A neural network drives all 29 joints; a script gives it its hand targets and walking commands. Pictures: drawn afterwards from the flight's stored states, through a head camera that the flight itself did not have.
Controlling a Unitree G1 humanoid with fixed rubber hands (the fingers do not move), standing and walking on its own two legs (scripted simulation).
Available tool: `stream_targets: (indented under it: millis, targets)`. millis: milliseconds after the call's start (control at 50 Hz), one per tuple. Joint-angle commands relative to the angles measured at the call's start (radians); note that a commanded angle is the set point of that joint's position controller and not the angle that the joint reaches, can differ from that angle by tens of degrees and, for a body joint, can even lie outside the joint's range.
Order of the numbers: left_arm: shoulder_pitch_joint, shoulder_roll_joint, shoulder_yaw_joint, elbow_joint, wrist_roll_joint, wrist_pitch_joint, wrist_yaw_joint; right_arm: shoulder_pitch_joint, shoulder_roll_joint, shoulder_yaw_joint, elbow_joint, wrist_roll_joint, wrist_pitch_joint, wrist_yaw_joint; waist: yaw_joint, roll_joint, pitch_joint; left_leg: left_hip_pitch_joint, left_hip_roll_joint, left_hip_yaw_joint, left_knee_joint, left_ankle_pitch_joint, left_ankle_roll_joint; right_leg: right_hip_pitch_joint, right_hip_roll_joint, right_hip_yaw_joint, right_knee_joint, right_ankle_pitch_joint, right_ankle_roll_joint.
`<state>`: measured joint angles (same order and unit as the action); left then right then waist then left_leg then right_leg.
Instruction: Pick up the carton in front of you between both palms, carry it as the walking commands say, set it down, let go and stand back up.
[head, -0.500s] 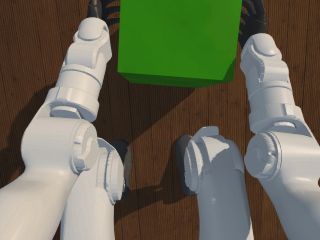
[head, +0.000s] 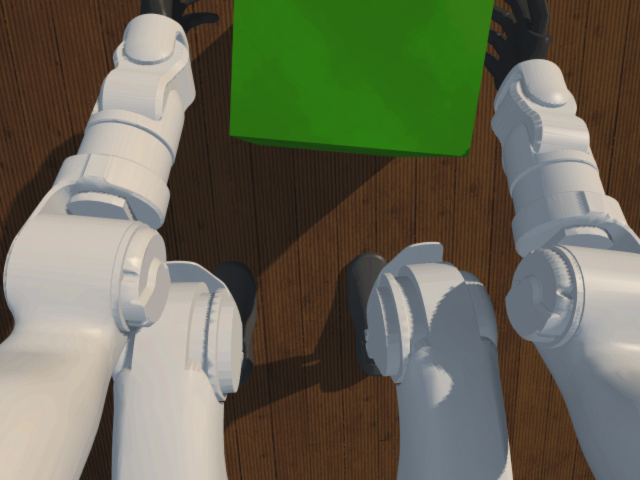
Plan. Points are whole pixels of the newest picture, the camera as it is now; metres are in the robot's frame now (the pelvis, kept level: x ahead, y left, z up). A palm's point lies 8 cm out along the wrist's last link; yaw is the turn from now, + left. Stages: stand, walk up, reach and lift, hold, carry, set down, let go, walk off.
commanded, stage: set down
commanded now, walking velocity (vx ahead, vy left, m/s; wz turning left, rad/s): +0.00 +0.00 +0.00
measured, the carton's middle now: (344, 58) +0.52 -0.07 -0.24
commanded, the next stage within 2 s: let go in 1.20 s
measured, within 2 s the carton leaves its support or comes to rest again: neither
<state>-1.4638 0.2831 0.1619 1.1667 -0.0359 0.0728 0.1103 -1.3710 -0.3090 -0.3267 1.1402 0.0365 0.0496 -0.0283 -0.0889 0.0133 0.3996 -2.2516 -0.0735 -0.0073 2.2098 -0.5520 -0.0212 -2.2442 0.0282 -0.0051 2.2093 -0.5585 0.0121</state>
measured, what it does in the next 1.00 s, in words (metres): rises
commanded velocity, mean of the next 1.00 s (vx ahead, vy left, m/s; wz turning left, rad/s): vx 0.00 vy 0.00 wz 0.00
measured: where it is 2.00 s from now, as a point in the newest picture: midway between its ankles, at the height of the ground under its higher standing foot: (304, 339)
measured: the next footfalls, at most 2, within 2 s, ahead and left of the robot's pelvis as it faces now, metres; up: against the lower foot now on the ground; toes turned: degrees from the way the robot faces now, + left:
none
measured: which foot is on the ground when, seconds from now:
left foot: down 0.00-1.00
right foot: down 0.00-1.00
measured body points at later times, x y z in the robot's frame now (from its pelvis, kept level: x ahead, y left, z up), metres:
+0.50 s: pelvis +0.01 -0.01 +0.06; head +0.34 -0.03 +0.37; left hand +0.57 +0.11 -0.06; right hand +0.52 -0.26 -0.06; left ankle +0.12 +0.11 -0.33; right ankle +0.12 -0.12 -0.33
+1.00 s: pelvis +0.03 +0.00 +0.19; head +0.34 -0.02 +0.52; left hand +0.58 +0.13 +0.08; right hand +0.52 -0.27 +0.09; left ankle +0.12 +0.11 -0.33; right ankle +0.12 -0.12 -0.33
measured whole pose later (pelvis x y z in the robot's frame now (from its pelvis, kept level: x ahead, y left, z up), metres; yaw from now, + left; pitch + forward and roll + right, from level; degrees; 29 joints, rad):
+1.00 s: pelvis +0.03 +0.00 +0.19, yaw -1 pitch +47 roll +0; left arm -1.11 0.24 0.20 0.82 -0.01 0.19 0.10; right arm -1.02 -0.29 -0.31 0.80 0.10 0.16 0.01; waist -0.08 0.03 -0.08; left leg -1.88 -0.05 -0.03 1.54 -0.47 -0.01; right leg -1.89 0.04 0.01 1.54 -0.46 0.00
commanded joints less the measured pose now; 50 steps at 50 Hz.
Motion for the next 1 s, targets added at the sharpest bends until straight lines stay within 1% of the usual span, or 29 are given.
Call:
stream_targets:
  millis: [0,60,100,140,200,280,320,360,420,500,580,700,820,980]
  targets:
    - [-0.225,0.133,-0.086,-0.097,-0.110,-0.040,0.024,-0.220,-0.206,0.070,-0.066,0.110,-0.064,-0.040,-0.049,0.049,-1.086,0.517,0.017,0.006,-0.126,0.219,-0.014,0.463,-0.020,-0.005,-0.175,0.298,0.020]
    - [-0.250,0.112,-0.158,-0.163,-0.181,-0.047,0.009,-0.228,-0.219,0.125,-0.095,0.173,-0.079,-0.035,-0.075,0.059,-1.160,0.541,0.027,0.003,-0.110,0.268,-0.014,0.493,-0.030,-0.003,-0.169,0.367,0.011]
    - [-0.251,0.126,-0.173,-0.207,-0.205,-0.046,0.006,-0.213,-0.229,0.144,-0.115,0.203,-0.079,-0.034,-0.080,0.061,-1.228,0.578,0.028,0.010,-0.105,0.286,-0.013,0.529,-0.031,-0.005,-0.171,0.394,0.010]
    - [-0.227,0.145,-0.166,-0.237,-0.208,-0.041,0.009,-0.186,-0.235,0.155,-0.141,0.224,-0.072,-0.034,-0.073,0.061,-1.302,0.622,0.027,0.021,-0.107,0.293,-0.013,0.574,-0.027,-0.009,-0.178,0.406,0.011]
    - [-0.177,0.160,-0.132,-0.281,-0.183,-0.025,0.020,-0.142,-0.237,0.159,-0.196,0.237,-0.052,-0.038,-0.050,0.060,-1.432,0.678,0.016,0.045,-0.127,0.281,-0.015,0.664,-0.018,-0.017,-0.201,0.413,0.013]
    - [-0.125,0.159,-0.074,-0.376,-0.132,0.013,0.036,-0.090,-0.223,0.143,-0.326,0.211,-0.008,-0.049,-0.036,0.034,-1.566,0.712,-0.003,0.071,-0.186,0.244,-0.001,0.769,0.005,-0.036,-0.264,0.404,0.016]
    - [-0.093,0.148,-0.045,-0.384,-0.103,0.038,0.038,-0.061,-0.204,0.126,-0.361,0.185,0.021,-0.052,-0.032,0.024,-1.539,0.690,-0.010,0.076,-0.226,0.212,0.008,0.770,0.015,-0.042,-0.305,0.375,0.018]
    - [-0.058,0.127,-0.016,-0.354,-0.076,0.053,0.033,-0.031,-0.173,0.106,-0.360,0.156,0.042,-0.051,-0.029,0.014,-1.438,0.630,-0.013,0.074,-0.270,0.171,0.012,0.727,0.020,-0.041,-0.348,0.334,0.020]
    - [-0.011,0.098,0.024,-0.295,-0.040,0.049,0.018,0.006,-0.124,0.084,-0.330,0.118,0.045,-0.043,-0.020,0.002,-1.300,0.541,-0.013,0.067,-0.325,0.144,0.013,0.664,0.025,-0.032,-0.397,0.307,0.025]
    - [0.011,0.089,0.048,-0.270,-0.015,0.036,0.005,0.021,-0.101,0.072,-0.324,0.095,0.036,-0.032,-0.012,-0.006,-1.290,0.531,-0.015,0.063,-0.392,0.158,0.011,0.665,0.029,-0.030,-0.455,0.321,0.034]
    - [0.009,0.087,0.048,-0.301,-0.009,0.039,0.001,0.034,-0.109,0.057,-0.348,0.084,0.042,-0.026,-0.024,0.007,-1.366,0.594,-0.017,0.065,-0.459,0.169,0.006,0.704,0.030,-0.039,-0.516,0.334,0.036]
    - [0.015,0.079,0.026,-0.402,-0.012,0.074,0.002,0.064,-0.138,0.034,-0.423,0.081,0.071,-0.010,-0.045,0.044,-1.514,0.763,-0.024,0.069,-0.560,0.214,-0.001,0.784,0.034,-0.060,-0.613,0.371,0.033]
    - [0.055,0.066,0.030,-0.461,0.004,0.105,0.000,0.106,-0.140,0.018,-0.466,0.079,0.096,0.018,-0.040,0.060,-1.553,0.887,-0.028,0.064,-0.667,0.268,-0.005,0.853,0.040,-0.069,-0.714,0.416,0.034]
    - [0.137,0.032,0.052,-0.449,0.034,0.099,-0.016,0.171,-0.115,-0.008,-0.443,0.050,0.082,0.049,-0.034,0.047,-1.487,0.981,-0.022,0.042,-0.831,0.328,-0.008,0.937,0.039,-0.059,-0.867,0.472,0.037]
